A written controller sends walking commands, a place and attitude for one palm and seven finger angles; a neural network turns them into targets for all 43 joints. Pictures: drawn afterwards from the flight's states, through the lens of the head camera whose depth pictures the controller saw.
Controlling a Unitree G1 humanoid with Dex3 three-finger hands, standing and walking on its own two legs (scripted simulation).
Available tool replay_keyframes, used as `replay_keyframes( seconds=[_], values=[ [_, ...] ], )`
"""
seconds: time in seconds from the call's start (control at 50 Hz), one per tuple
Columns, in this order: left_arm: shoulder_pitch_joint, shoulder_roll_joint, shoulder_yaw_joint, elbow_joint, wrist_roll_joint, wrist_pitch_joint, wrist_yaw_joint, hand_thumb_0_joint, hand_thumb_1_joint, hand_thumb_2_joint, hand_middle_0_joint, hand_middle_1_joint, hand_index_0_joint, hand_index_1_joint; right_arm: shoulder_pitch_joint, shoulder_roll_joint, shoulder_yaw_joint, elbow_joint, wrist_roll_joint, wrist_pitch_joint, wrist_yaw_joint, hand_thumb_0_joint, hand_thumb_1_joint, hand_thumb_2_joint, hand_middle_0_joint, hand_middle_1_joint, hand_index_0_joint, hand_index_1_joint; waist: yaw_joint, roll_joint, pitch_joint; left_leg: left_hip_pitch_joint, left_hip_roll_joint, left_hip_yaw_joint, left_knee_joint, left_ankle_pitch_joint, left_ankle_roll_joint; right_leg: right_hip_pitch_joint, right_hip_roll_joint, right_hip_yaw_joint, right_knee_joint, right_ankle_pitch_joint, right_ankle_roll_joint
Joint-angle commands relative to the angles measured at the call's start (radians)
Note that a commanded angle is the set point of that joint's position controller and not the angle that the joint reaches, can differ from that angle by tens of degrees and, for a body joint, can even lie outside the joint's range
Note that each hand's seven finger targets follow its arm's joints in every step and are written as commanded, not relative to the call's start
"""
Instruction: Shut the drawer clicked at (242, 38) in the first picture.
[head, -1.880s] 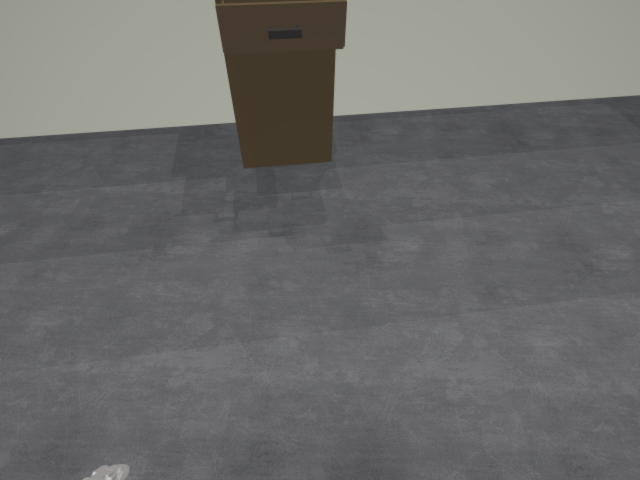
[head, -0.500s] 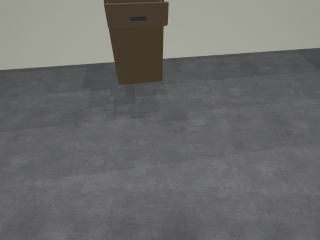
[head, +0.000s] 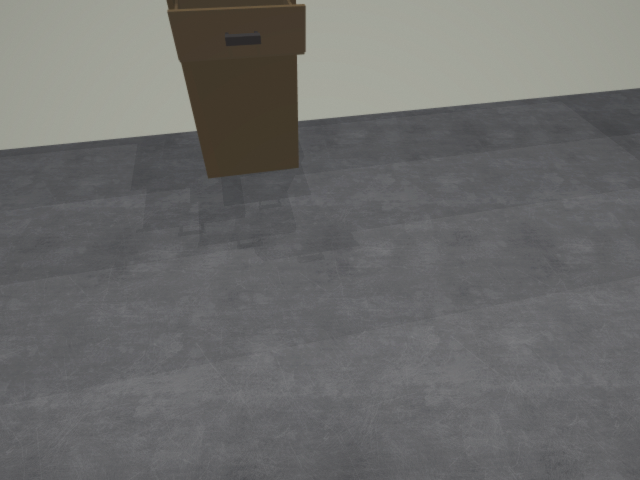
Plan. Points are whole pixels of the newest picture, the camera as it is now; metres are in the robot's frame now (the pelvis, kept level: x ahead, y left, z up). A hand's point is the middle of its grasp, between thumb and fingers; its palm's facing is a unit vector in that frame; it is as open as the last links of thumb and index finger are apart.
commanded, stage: walk to a spot facing it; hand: left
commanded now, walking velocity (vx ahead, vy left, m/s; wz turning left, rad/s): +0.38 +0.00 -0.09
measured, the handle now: (242, 36) +1.31 +0.32 +0.02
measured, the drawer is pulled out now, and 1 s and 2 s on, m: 0.30 0.30 0.30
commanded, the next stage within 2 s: turn to face it in 1.50 s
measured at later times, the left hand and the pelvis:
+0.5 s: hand out of the picture +0.13 +0.18 -0.19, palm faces +0.06 -0.99 -0.12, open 7.4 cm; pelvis +0.22 +0.02 -0.02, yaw -2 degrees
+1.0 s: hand (260, 266) +0.55 +0.15 -0.16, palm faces -0.09 -0.97 -0.21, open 7.4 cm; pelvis +0.44 -0.02 +0.00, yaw -6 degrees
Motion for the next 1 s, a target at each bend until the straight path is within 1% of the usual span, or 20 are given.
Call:
replay_keyframes(
  seconds=[0.0, 0.04, 0.06, 0.08, 0.1, 0.22, 0.36, 0.4, 0.42, 0.44, 0.46, 0.48, 0.52, 0.6, 0.8, 0.84, 0.86, 0.88, 0.9, 0.98],
  values=[
    [-0.153, 0.061, 0.027, -0.144, -0.011, -0.07, 0.003, 0.0, 0.9, 0.9, -0.2, -0.3, -0.2, -0.3, 0.11, -0.174, -0.049, -0.006, -0.006, -0.03, -0.024, 0.0, -0.9, -0.9, 0.2, 0.3, 0.2, 0.3, -0.036, 0.143, 0.151, 0.099, 0.318, -0.287, -0.225, 0.378, 0.198, -0.265, -0.068, -0.055, -0.004, -0.076, 0.006],
    [0.087, 0.048, 0.04, -0.057, -0.004, -0.075, -0.001, 0.0, 0.9, 0.9, -0.2, -0.3, -0.2, -0.3, 0.033, -0.152, -0.042, -0.02, -0.002, -0.031, -0.024, 0.0, -0.9, -0.9, 0.2, 0.3, 0.2, 0.3, 0.082, 0.049, 0.046, -0.132, 0.17, -0.078, 0.053, 0.38, 0.098, 0.186, -0.027, -0.104, -0.241, 0.154, -0.012],
    [0.275, 0.153, 0.066, 0.002, 0.003, -0.089, 0.017, 0.0, 0.9, 0.9, -0.2, -0.3, -0.2, -0.3, 0.001, -0.097, -0.032, -0.055, 0.016, -0.044, -0.014, 0.0, -0.9, -0.9, 0.2, 0.3, 0.2, 0.3, 0.149, -0.211, -0.029, -0.384, 0.055, 0.047, 0.374, 0.234, 0.04, 0.432, -0.244, 0.239, -0.363, 0.134, -0.096],
    [0.373, 0.203, 0.071, 0.034, -0.014, -0.094, 0.03, 0.0, 0.9, 0.9, -0.2, -0.3, -0.2, -0.3, -0.08, -0.075, -0.029, -0.104, 0.013, -0.054, -0.007, 0.0, -0.9, -0.9, 0.2, 0.3, 0.2, 0.3, 0.162, -0.259, -0.031, -0.557, 0.005, 0.035, 0.575, -0.122, 0.028, 0.497, -0.417, 0.519, -0.475, 0.276, -0.194],
    [0.352, 0.185, 0.066, 0.035, -0.014, -0.09, 0.041, 0.0, 0.9, 0.9, -0.2, -0.3, -0.2, -0.3, -0.152, -0.078, -0.035, -0.115, 0.01, -0.052, -0.009, 0.0, -0.9, -0.9, 0.2, 0.3, 0.2, 0.3, 0.161, -0.156, 0.026, -0.622, 0.044, -0.039, 0.686, -0.124, 0.031, 0.442, -0.441, 0.54, -0.47, 0.337, -0.23],
    [0.124, 0.06, 0.032, -0.007, 0.005, -0.101, 0.053, 0.0, 0.9, 0.9, -0.2, -0.3, -0.2, -0.3, -0.1, 0.013, -0.048, -0.086, 0.001, -0.009, 0.018, 0.0, -0.9, -0.9, 0.2, 0.3, 0.2, 0.3, 0.006, -0.084, 0.151, -0.517, 0.113, -0.009, 0.503, 0.12, -0.011, 0.133, -0.279, 0.12, -0.526, 0.394, -0.141],
    [0.119, 0.087, 0.046, 0.019, 0.0, -0.102, 0.052, 0.0, 0.9, 0.9, -0.2, -0.3, -0.2, -0.3, -0.198, 0.005, -0.046, -0.14, 0.008, -0.027, 0.032, 0.0, -0.9, -0.9, 0.2, 0.3, 0.2, 0.3, 0.004, -0.096, 0.153, -0.298, 0.045, 0.079, 0.148, 0.228, 0.029, 0.149, -0.228, 0.011, -0.482, 0.605, -0.094],
    [0.09, 0.101, 0.053, 0.016, -0.003, -0.098, 0.051, 0.0, 0.9, 0.9, -0.2, -0.3, -0.2, -0.3, -0.037, -0.033, -0.057, -0.094, 0.0, -0.035, 0.017, 0.0, -0.9, -0.9, 0.2, 0.3, 0.2, 0.3, -0.078, -0.067, 0.061, -0.079, -0.003, 0.106, 0.062, 0.254, 0.048, 0.148, -0.196, -0.045, -0.273, 0.767, -0.071],
    [0.091, 0.084, 0.051, 0.008, -0.008, -0.097, 0.049, 0.0, 0.9, 0.9, -0.2, -0.3, -0.2, -0.3, 0.112, -0.082, -0.068, -0.054, -0.008, -0.039, 0.004, 0.0, -0.9, -0.9, 0.2, 0.3, 0.2, 0.3, -0.138, -0.007, -0.028, 0.127, 0.019, 0.069, 0.014, 0.27, 0.066, 0.082, -0.165, -0.061, -0.055, 0.757, -0.048],
    [0.145, 0.029, 0.051, -0.009, -0.019, -0.092, 0.039, 0.0, 0.9, 0.9, -0.2, -0.3, -0.2, -0.3, 0.237, -0.198, -0.096, -0.028, -0.026, -0.043, -0.011, 0.0, -0.9, -0.9, 0.2, 0.3, 0.2, 0.3, -0.164, 0.218, -0.167, 0.363, 0.259, -0.27, -0.051, 0.23, 0.149, -0.127, -0.05, -0.119, 0.262, 0.409, -0.005],
    [0.124, -0.004, 0.044, -0.045, -0.023, -0.098, 0.029, 0.0, 0.9, 0.9, -0.2, -0.3, -0.2, -0.3, 0.288, -0.261, -0.106, -0.016, -0.017, -0.035, -0.013, 0.0, -0.9, -0.9, 0.2, 0.3, 0.2, 0.3, -0.147, 0.329, -0.194, 0.371, 0.455, -0.585, -0.243, 0.201, 0.24, -0.268, 0.042, -0.076, 0.564, -0.111, -0.002],
    [0.07, 0.003, 0.039, -0.058, -0.019, -0.096, 0.035, 0.0, 0.9, 0.9, -0.2, -0.3, -0.2, -0.3, 0.201, -0.234, -0.101, -0.023, -0.003, -0.034, -0.021, 0.0, -0.9, -0.9, 0.2, 0.3, 0.2, 0.3, -0.126, 0.267, -0.157, 0.298, 0.466, -0.59, -0.292, 0.091, 0.243, -0.346, -0.013, 0.002, 0.681, -0.082, -0.016],
    [-0.041, -0.002, 0.042, -0.07, -0.004, -0.084, 0.019, 0.0, 0.9, 0.9, -0.2, -0.3, -0.2, -0.3, 0.046, -0.114, -0.074, -0.071, -0.008, -0.044, -0.021, 0.0, -0.9, -0.9, 0.2, 0.3, 0.2, 0.3, -0.071, 0.119, 0.077, 0.009, 0.399, -0.408, -0.334, 0.017, 0.208, -0.4, -0.112, 0.009, 0.666, 0.056, -0.002],
    [0.037, -0.046, 0.04, -0.065, 0.006, -0.035, 0.005, 0.0, 0.9, 0.9, -0.2, -0.3, -0.2, -0.3, -0.056, -0.067, -0.059, -0.085, -0.007, -0.06, -0.02, 0.0, -0.9, -0.9, 0.2, 0.3, 0.2, 0.3, 0.036, 0.153, 0.104, -0.248, 0.272, -0.104, -0.38, 0.085, 0.139, -0.21, -0.149, -0.042, 0.415, 0.141, 0.024],
    [-0.196, 0.002, 0.052, -0.166, 0.006, -0.046, -0.004, 0.0, 0.9, 0.9, -0.2, -0.3, -0.2, -0.3, 0.054, -0.11, -0.078, -0.047, -0.014, -0.043, -0.007, 0.0, -0.9, -0.9, 0.2, 0.3, 0.2, 0.3, -0.017, 0.092, 0.107, -0.029, 0.289, -0.017, -0.315, 0.191, 0.144, -0.129, -0.104, -0.137, -0.1, 0.228, 0.041],
    [-0.088, 0.029, 0.061, -0.129, 0.009, -0.057, -0.001, 0.0, 0.9, 0.9, -0.2, -0.3, -0.2, -0.3, 0.049, -0.106, -0.071, -0.041, -0.012, -0.037, -0.009, 0.0, -0.9, -0.9, 0.2, 0.3, 0.2, 0.3, 0.043, 0.047, 0.059, -0.041, 0.238, 0.04, -0.128, 0.328, 0.103, 0.062, -0.05, -0.178, -0.213, 0.244, 0.018],
    [0.062, 0.082, 0.074, -0.08, 0.012, -0.07, 0.005, 0.0, 0.9, 0.9, -0.2, -0.3, -0.2, -0.3, 0.04, -0.094, -0.067, -0.042, -0.003, -0.039, -0.004, 0.0, -0.9, -0.9, 0.2, 0.3, 0.2, 0.3, 0.112, -0.028, -0.023, -0.122, 0.176, 0.11, 0.125, 0.386, 0.065, 0.264, -0.099, -0.094, -0.258, 0.198, -0.024],
    [0.187, 0.21, 0.102, -0.045, 0.013, -0.081, 0.018, 0.0, 0.9, 0.9, -0.2, -0.3, -0.2, -0.3, 0.065, -0.022, -0.05, -0.072, 0.009, -0.047, 0.006, 0.0, -0.9, -0.9, 0.2, 0.3, 0.2, 0.3, 0.136, -0.308, -0.118, -0.393, 0.057, 0.166, 0.464, 0.052, 0.02, 0.484, -0.368, 0.303, -0.38, 0.142, -0.125],
    [0.226, 0.242, 0.101, -0.038, -0.008, -0.08, 0.027, 0.0, 0.9, 0.9, -0.2, -0.3, -0.2, -0.3, -0.005, -0.049, -0.048, -0.115, 0.01, -0.042, 0.006, 0.0, -0.9, -0.9, 0.2, 0.3, 0.2, 0.3, 0.14, -0.27, -0.11, -0.523, 0.029, 0.052, 0.669, -0.148, 0.024, 0.481, -0.469, 0.503, -0.489, 0.145, -0.194],
    [-0.001, 0.093, 0.053, -0.08, -0.004, -0.091, 0.037, 0.0, 0.9, 0.9, -0.2, -0.3, -0.2, -0.3, -0.063, -0.024, -0.054, -0.091, -0.006, -0.022, 0.009, 0.0, -0.9, -0.9, 0.2, 0.3, 0.2, 0.3, 0.03, -0.038, 0.052, -0.497, 0.144, -0.058, 0.686, 0.124, 0.01, 0.131, -0.348, 0.172, -0.525, 0.191, -0.115]
  ],
)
